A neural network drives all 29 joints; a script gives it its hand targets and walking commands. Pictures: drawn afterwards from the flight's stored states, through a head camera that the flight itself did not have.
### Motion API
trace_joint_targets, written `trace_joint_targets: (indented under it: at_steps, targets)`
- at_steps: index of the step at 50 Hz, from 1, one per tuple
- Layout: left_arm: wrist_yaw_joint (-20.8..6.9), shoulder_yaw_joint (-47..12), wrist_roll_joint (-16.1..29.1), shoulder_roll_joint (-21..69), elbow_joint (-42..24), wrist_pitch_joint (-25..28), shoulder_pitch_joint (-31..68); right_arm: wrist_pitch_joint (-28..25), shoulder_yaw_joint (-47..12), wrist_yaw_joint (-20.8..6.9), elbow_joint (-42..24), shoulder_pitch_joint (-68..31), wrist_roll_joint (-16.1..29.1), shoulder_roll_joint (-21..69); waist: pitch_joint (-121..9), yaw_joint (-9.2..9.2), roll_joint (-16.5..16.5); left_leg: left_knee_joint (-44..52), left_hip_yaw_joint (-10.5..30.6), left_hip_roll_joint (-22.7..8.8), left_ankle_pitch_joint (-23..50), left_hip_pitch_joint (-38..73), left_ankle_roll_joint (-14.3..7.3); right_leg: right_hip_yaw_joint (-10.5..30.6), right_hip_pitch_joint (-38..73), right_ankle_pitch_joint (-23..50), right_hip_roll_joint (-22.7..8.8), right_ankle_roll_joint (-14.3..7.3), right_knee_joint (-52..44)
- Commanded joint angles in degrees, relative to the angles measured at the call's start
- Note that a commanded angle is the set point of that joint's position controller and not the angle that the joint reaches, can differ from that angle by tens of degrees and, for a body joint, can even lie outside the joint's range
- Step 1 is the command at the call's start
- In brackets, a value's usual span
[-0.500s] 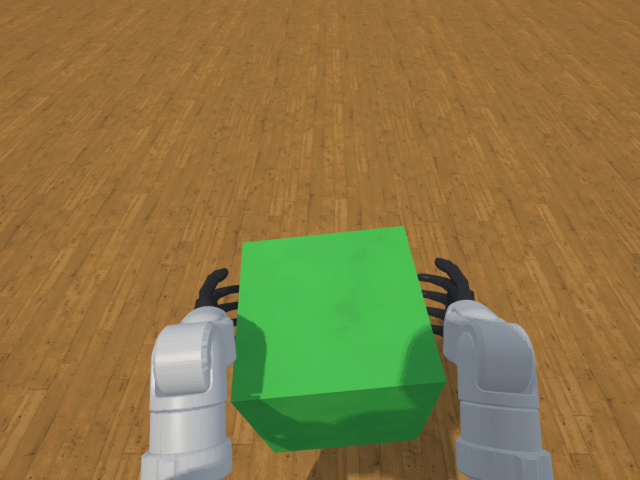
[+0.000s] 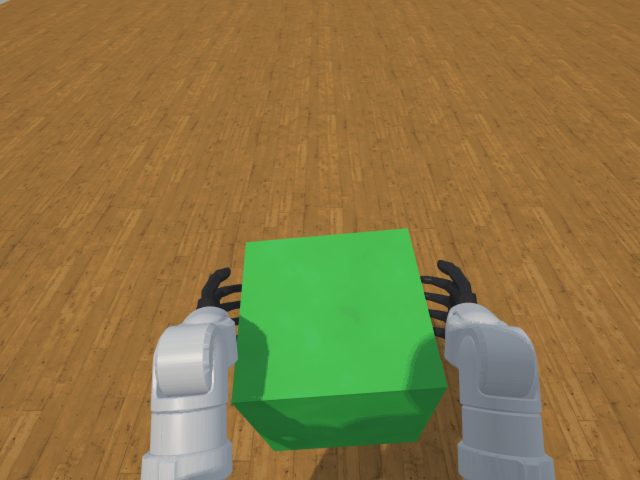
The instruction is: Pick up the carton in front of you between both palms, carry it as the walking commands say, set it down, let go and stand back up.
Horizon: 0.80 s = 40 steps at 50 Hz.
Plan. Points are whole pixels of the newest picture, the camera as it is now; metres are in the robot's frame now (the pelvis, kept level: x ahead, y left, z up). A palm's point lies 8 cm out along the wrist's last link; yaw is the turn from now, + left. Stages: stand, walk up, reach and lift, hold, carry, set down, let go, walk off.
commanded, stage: carry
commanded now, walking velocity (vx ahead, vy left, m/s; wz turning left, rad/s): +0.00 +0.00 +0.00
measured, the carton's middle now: (336, 347) +0.30 +0.00 +0.00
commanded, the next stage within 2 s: hold in 1.44 s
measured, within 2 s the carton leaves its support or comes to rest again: neither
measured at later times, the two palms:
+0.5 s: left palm (216, 370) +0.23 +0.14 +0.06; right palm (469, 368) +0.23 -0.15 +0.06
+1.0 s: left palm (223, 368) +0.24 +0.14 +0.04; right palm (471, 368) +0.24 -0.16 +0.05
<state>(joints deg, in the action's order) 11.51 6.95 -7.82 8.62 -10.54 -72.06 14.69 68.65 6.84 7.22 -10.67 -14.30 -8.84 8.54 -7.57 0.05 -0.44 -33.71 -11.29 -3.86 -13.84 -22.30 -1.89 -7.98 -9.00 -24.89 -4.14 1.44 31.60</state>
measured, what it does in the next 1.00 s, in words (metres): shifts its weight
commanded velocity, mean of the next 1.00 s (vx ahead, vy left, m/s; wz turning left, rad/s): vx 0.00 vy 0.00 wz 0.00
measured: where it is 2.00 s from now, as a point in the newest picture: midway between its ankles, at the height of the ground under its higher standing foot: outside the picture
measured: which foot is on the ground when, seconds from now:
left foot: down 0.00-1.00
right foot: down 0.00-1.00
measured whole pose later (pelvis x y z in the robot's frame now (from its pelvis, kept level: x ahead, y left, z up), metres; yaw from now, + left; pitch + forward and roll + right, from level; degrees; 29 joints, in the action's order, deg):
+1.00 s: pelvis -0.05 -0.01 +0.00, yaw +0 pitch +2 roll +0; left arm 2.1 10.1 -14.5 8.4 11.6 -41.2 13.7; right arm 40.1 10.7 1.9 11.7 -13.1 -14.3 8.3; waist -6.0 -0.3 -0.2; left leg -29.8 -10.5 -5.2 -7.2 -24.2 -1.4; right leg -8.2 -13.2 -21.3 -2.6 -0.4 32.9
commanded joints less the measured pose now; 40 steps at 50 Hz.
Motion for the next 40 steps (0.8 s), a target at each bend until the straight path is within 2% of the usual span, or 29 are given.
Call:
trace_joint_targets:
  at_steps: [1, 7, 14, 20, 28, 35, 40]
  targets:
    - [-22.38, -38.99, 26.18, 56.83, -3.67, 1.71, 30.51, 0.93, -39.53, -17.75, -0.68, -26.61, 26.25, 59.48, -13.77, -0.23, 0.15, 2.46, 6.63, -6.11, 24.23, 12.73, -0.54, 3.49, -1.57, 24.45, -5.19, -0.78, -3.97]
    - [-23.35, -39.20, 24.95, 58.81, 0.79, 3.61, 28.90, -0.96, -39.25, -18.74, 2.82, -25.63, 24.99, 61.00, -10.88, -0.21, 0.34, 4.84, 7.16, -6.12, 17.29, 11.54, -0.20, 4.25, -4.28, 16.20, -5.14, -1.40, -6.16]
    - [-24.48, -38.59, 22.79, 59.49, 5.34, 9.64, 28.79, -6.76, -38.68, -19.92, 5.82, -26.70, 23.42, 60.89, -9.42, -0.21, 0.10, 6.71, 7.64, -6.01, 12.06, 10.83, -0.03, 5.01, -6.42, 10.61, -4.96, -2.08, -7.65]
    - [-24.60, -37.16, 20.15, 58.08, 7.53, 15.21, 26.51, -12.10, -36.95, -20.22, 8.05, -24.58, 20.88, 59.23, -10.27, -0.18, 0.31, 7.45, 7.94, -6.11, 10.62, 11.00, 0.15, 5.19, -6.71, 9.44, -4.70, -2.40, -7.60]
    - [-24.12, -33.59, 14.10, 54.33, 10.58, 23.96, 23.57, -20.75, -32.47, -20.37, 12.83, -21.86, 14.84, 55.43, -10.39, -0.03, 0.70, 7.57, 7.94, -6.35, 10.29, 10.62, 0.44, 5.07, -7.56, 8.75, -4.49, -2.55, -7.07]
    - [-23.82, -25.50, 7.11, 51.28, 19.22, 32.25, 25.45, -29.18, -24.39, -20.11, 20.83, -24.61, 8.09, 51.85, -10.35, -0.07, 1.05, 7.99, 8.07, -6.41, 9.35, 10.34, 0.63, 5.18, -8.24, 7.47, -4.31, -2.98, -7.02]
    - [-24.23, -24.36, 5.83, 53.21, 22.89, 36.19, 27.19, -33.14, -23.39, -20.37, 23.95, -26.74, 6.89, 53.55, -11.76, -0.13, 0.91, 7.46, 8.00, -6.32, 10.78, 11.30, 0.63, 5.35, -7.85, 8.21, -4.26, -3.18, -6.63]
